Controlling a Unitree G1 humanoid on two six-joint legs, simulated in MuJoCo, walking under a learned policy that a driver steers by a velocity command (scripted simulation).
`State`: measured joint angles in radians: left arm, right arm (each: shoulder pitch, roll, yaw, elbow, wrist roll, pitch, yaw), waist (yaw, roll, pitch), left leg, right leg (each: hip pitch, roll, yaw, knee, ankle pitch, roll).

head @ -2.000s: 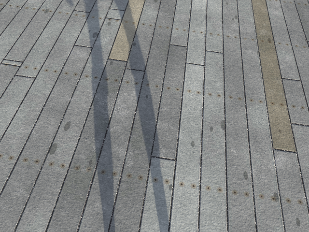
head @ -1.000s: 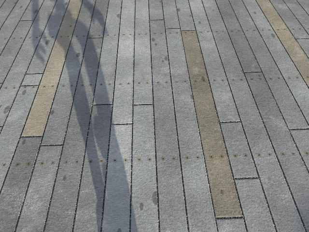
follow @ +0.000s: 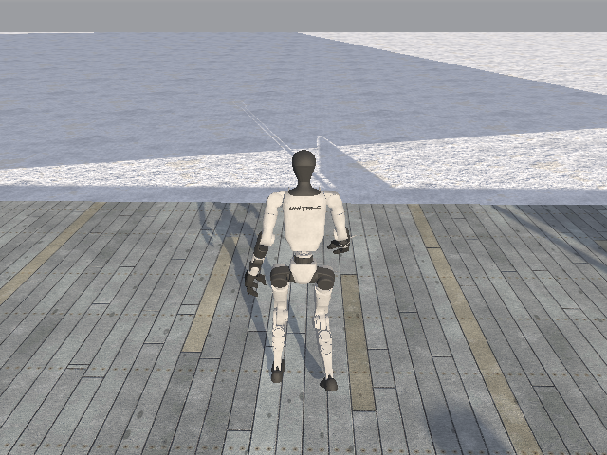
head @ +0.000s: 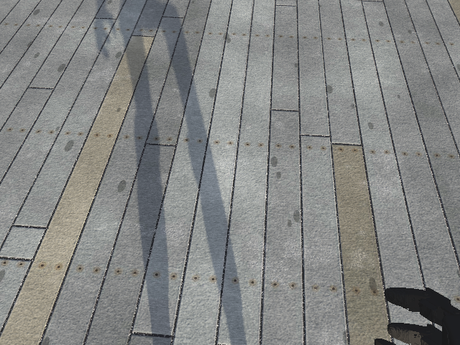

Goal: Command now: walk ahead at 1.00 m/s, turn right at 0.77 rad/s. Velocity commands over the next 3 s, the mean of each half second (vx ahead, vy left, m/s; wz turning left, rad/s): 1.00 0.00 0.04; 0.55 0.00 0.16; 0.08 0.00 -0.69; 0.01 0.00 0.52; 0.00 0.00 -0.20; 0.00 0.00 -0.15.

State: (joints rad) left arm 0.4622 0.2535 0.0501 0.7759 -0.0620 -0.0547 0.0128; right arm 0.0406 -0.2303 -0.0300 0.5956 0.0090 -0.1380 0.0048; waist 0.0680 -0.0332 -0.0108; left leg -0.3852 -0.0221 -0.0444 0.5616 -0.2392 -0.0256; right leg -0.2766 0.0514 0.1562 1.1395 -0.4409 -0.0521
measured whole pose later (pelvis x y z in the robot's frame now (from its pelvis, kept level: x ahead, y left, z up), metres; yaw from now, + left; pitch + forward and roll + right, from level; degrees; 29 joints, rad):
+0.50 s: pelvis +0.43 -0.08 +0.00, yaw +2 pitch +0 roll -2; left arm 0.30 0.27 0.04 0.75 0.02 -0.09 -0.03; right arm 0.31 -0.30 -0.05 0.77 0.05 -0.06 0.00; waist 0.01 0.04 0.04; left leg -0.55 0.11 -0.05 1.34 -0.28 0.03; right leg -0.28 -0.04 -0.10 0.56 -0.28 0.00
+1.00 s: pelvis +0.74 +0.01 +0.01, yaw +6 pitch -1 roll +0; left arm 0.16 0.33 0.07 0.79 -0.03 0.02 0.03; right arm 0.18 -0.24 -0.03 0.76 -0.04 -0.07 0.01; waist -0.01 -0.05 0.12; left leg -0.35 -0.02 0.17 0.46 -0.11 0.10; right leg -0.55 -0.08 0.06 1.20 -0.42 0.07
